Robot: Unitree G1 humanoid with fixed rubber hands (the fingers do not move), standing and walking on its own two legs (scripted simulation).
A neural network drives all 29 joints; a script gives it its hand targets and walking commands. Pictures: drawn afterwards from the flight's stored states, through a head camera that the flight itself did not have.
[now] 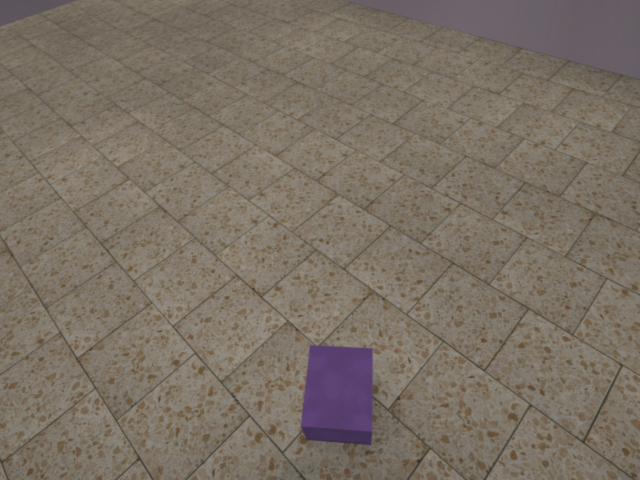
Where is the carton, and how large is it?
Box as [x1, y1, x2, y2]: [301, 345, 372, 444]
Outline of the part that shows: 310,345 301,427 306,438 313,440 370,444 372,348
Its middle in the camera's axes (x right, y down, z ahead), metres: +0.05 +0.45 +1.13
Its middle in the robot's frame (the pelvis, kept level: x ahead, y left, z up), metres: +0.44 +0.00 -0.69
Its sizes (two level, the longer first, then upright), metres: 0.227 0.187 0.153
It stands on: the floor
